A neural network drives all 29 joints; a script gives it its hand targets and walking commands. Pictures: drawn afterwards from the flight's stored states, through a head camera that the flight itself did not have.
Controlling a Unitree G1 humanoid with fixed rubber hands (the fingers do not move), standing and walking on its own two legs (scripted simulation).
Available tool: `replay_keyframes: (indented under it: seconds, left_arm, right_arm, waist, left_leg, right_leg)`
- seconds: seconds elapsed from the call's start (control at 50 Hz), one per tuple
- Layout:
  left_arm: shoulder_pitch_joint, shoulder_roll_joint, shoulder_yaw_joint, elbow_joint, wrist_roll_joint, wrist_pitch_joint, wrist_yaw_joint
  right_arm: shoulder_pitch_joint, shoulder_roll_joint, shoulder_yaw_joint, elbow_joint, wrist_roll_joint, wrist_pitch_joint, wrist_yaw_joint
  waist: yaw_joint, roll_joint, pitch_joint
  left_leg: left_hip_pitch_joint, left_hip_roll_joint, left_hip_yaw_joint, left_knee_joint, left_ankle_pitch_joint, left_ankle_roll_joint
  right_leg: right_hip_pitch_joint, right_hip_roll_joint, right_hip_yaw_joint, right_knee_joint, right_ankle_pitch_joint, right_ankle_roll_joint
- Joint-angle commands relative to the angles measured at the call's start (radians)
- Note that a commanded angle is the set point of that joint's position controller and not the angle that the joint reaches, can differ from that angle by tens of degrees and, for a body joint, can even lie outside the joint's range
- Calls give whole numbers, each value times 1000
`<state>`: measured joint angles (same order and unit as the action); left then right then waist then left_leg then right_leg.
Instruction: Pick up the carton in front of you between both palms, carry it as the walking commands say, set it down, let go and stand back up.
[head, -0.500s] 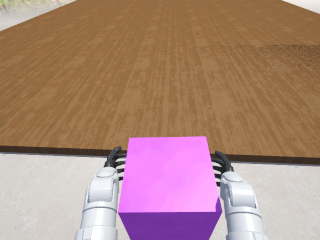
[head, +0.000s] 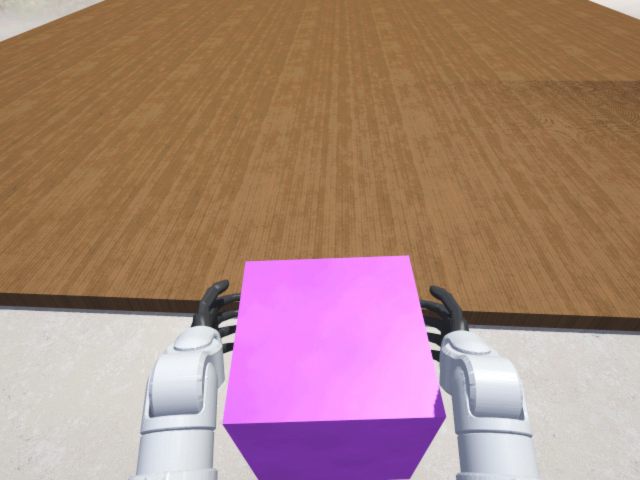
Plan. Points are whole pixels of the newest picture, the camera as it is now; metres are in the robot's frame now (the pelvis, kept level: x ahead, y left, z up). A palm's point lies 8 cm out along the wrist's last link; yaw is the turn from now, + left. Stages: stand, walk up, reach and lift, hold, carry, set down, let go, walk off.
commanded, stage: carry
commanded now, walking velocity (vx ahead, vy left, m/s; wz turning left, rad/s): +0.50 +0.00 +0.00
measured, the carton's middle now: (331, 375) +0.29 +0.01 +0.00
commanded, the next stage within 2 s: none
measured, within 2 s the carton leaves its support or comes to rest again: neither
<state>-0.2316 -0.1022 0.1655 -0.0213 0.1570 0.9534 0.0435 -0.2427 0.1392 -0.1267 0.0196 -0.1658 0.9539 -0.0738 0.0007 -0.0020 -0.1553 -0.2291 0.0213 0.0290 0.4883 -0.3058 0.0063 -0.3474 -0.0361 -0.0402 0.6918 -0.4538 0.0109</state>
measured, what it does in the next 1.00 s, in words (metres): walks ahead: right foot, then left foot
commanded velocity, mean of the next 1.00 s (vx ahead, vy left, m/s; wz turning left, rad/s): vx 0.38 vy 0.00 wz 0.00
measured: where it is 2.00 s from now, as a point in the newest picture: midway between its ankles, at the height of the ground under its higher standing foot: (312, 362)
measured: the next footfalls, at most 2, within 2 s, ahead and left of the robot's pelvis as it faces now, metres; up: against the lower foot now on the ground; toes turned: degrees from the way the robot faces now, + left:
right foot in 0.10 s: +0.10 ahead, -0.11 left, +0.00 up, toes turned -7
left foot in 0.40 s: +0.33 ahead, +0.13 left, +0.00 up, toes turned +12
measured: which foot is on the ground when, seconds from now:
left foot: down 0.00-0.12, up 0.14-0.38, down 0.40-0.88, up 0.90-1.00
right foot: up 0.00-0.08, down 0.10-0.44, up 0.46-0.84, down 0.86-1.00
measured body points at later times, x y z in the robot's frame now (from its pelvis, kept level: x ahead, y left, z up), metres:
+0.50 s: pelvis +0.25 +0.05 -0.01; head +0.25 +0.05 +0.44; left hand +0.54 +0.21 +0.08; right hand +0.54 -0.10 +0.08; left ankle +0.29 +0.12 -0.74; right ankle +0.10 -0.08 -0.67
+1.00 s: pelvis +0.54 +0.02 -0.01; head +0.61 +0.01 +0.43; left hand +0.91 +0.20 +0.13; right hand +0.93 -0.11 +0.12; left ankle +0.43 +0.13 -0.65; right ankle +0.62 -0.04 -0.74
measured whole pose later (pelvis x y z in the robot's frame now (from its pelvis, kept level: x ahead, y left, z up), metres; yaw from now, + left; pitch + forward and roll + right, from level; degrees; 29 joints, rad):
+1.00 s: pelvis +0.54 +0.02 -0.01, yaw +3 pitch +4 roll +0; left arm -0.73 -0.03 0.24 -0.15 0.06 1.37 0.14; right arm -0.75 -0.01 -0.23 -0.12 -0.06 1.41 -0.13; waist 0.03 0.03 0.07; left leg -0.44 0.02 0.03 1.20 -0.47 0.03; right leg -0.46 -0.02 -0.22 0.55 -0.17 -0.11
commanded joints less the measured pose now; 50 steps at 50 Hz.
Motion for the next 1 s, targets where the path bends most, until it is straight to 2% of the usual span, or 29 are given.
replay_keyframes:
  seconds: [0.0,0.06,0.08,0.1,0.12,0.14,0.16,0.2,0.26,0.32,0.34,0.38,0.4,0.42,0.44,0.46,0.5,0.54,0.58,0.68,0.76,0.8,0.82,0.84,0.86,0.88,0.9,0.94,0.98]
  left_arm:
    - [-586,-940,-767,-89,-423,78,-223]
    - [-496,-958,-773,-149,-456,135,-215]
    - [-463,-958,-768,-168,-453,155,-212]
    - [-416,-950,-758,-183,-442,175,-207]
    - [-383,-921,-745,-184,-415,185,-199]
    - [-378,-918,-737,-200,-390,196,-191]
    - [-384,-915,-736,-244,-377,208,-185]
    - [-399,-966,-746,-311,-403,227,-184]
    - [-423,-953,-767,-380,-444,246,-191]
    - [-388,-904,-773,-386,-462,271,-196]
    - [-386,-890,-772,-383,-466,279,-198]
    - [-386,-858,-768,-383,-468,293,-202]
    - [-407,-836,-762,-385,-471,302,-205]
    - [-461,-830,-773,-411,-487,317,-210]
    - [-498,-843,-780,-408,-501,323,-213]
    - [-520,-853,-773,-414,-510,322,-216]
    - [-540,-880,-764,-432,-514,318,-212]
    - [-520,-876,-757,-454,-490,314,-195]
    - [-482,-874,-747,-460,-461,315,-175]
    - [-546,-765,-720,-454,-416,348,-140]
    - [-737,-691,-706,-386,-446,393,-137]
    - [-812,-671,-672,-324,-468,411,-137]
    - [-849,-660,-649,-291,-476,418,-137]
    - [-882,-653,-626,-261,-483,426,-138]
    - [-936,-624,-597,-221,-481,430,-136]
    - [-964,-654,-591,-193,-505,433,-137]
    - [-1003,-704,-589,-198,-531,435,-141]
    - [-1128,-818,-589,-205,-565,427,-154]
    - [-1244,-891,-586,-203,-590,412,-167]
  right_arm:
    - [-591,824,681,-218,385,64,221]
    - [-539,851,721,-312,433,130,216]
    - [-495,855,726,-325,439,151,218]
    - [-478,852,724,-339,442,171,223]
    - [-498,862,736,-373,462,196,232]
    - [-527,866,746,-381,481,216,242]
    - [-528,883,751,-382,495,225,252]
    - [-498,888,737,-402,506,235,259]
    - [-474,886,739,-442,499,246,246]
    - [-424,846,714,-455,473,265,225]
    - [-407,836,706,-447,463,272,221]
    - [-380,813,686,-429,445,285,218]
    - [-369,799,674,-415,435,291,216]
    - [-381,789,659,-399,420,290,214]
    - [-416,800,661,-418,432,294,211]
    - [-460,821,672,-453,446,296,208]
    - [-540,851,691,-514,471,295,205]
    - [-564,855,705,-553,494,299,207]
    - [-557,827,706,-579,512,312,212]
    - [-630,694,697,-565,529,352,218]
    - [-779,622,655,-468,525,386,205]
    - [-874,613,634,-418,532,405,195]
    - [-917,609,621,-391,536,415,191]
    - [-972,599,605,-365,538,424,185]
    - [-1028,630,601,-332,548,438,179]
    - [-1067,645,583,-307,547,442,174]
    - [-1106,687,570,-280,550,440,169]
    - [-1195,772,546,-250,553,426,164]
    - [-1271,836,537,-232,549,407,158]
  waist:
    - [-26,155,-92]
    - [-11,144,-193]
    - [-10,97,-225]
    - [10,-27,-272]
    - [22,-262,-230]
    - [30,-276,-165]
    - [30,-191,-126]
    - [33,-76,-134]
    - [23,-120,-141]
    - [19,-159,-121]
    - [9,-144,-124]
    - [-7,-70,-193]
    - [-29,47,-220]
    - [-38,289,-226]
    - [-35,261,-192]
    - [-30,174,-177]
    - [-22,46,-194]
    - [-20,70,-204]
    - [-21,90,-204]
    - [-23,130,-133]
    - [-39,169,-68]
    - [-1,148,-116]
    - [26,103,-171]
    - [62,14,-260]
    - [71,-195,-357]
    - [73,-276,-370]
    - [54,-249,-368]
    - [38,-90,-330]
    - [24,-85,-360]
  left_leg:
    - [257,266,-326,-241,31,161]
    - [140,161,-87,-105,100,93]
    - [2,138,-38,-25,43,68]
    - [-180,99,24,155,-42,32]
    - [-472,18,114,355,-164,-7]
    - [-592,26,62,426,-250,8]
    - [-629,61,31,467,-279,15]
    - [-601,89,31,417,-226,7]
    - [-436,41,111,223,-53,-7]
    - [-237,7,175,60,82,-6]
    - [-120,-8,205,0,158,-3]
    - [202,-28,250,-15,120,17]
    - [352,114,30,-91,-23,46]
    - [439,364,-452,-251,-134,169]
    - [456,428,-560,-278,-67,236]
    - [417,411,-495,-253,68,229]
    - [357,370,-349,-255,146,187]
    - [326,316,-200,-273,246,137]
    - [356,283,-116,-272,345,131]
    - [365,210,37,-240,503,126]
    - [297,190,100,-194,559,111]
    - [268,155,174,10,748,73]
    - [203,113,209,180,713,40]
    - [53,93,187,388,407,15]
    - [-227,-34,143,685,-7,-17]
    - [-361,-88,44,876,-266,0]
    - [-393,-35,-27,916,-244,29]
    - [-403,25,-53,804,-160,41]
    - [-323,38,-32,618,-124,28]
  right_leg:
    - [-252,14,-72,-75,8,-4]
    - [106,64,-172,-310,217,0]
    - [310,26,-132,-342,237,-13]
    - [525,-121,62,-397,129,-49]
    - [639,-346,412,-452,58,-163]
    - [638,-424,527,-463,157,-249]
    - [609,-420,492,-461,260,-264]
    - [569,-369,338,-477,299,-211]
    - [473,-257,108,-469,388,-142]
    - [342,-220,-14,-439,378,-113]
    - [277,-203,-57,-388,361,-95]
    - [116,-146,-154,-165,428,-50]
    - [-32,-94,-190,54,324,-5]
    - [-256,19,-177,325,80,29]
    - [-394,4,-54,474,-55,4]
    - [-419,-50,-2,527,-44,-21]
    - [-405,-104,27,487,66,-38]
    - [-342,-91,-4,354,145,-34]
    - [-340,-67,-41,266,180,-25]
    - [-318,-19,-118,-7,309,-28]
    - [-192,10,-165,-123,413,-65]
    - [1,68,-226,-190,460,-75]
    - [167,91,-245,-221,452,-73]
    - [375,-57,-77,-198,533,-89]
    - [604,-340,365,-220,655,-247]
    - [621,-379,492,-311,688,-321]
    - [594,-351,408,-299,733,-302]
    - [495,-299,244,-274,858,-241]
    - [445,-253,121,-267,920,-192]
